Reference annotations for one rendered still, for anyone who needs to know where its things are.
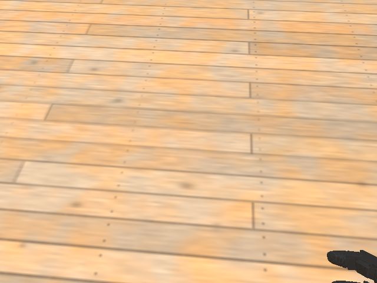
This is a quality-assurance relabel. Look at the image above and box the robot right hand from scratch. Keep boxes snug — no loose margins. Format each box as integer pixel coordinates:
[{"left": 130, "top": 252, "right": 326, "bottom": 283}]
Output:
[{"left": 327, "top": 250, "right": 377, "bottom": 283}]

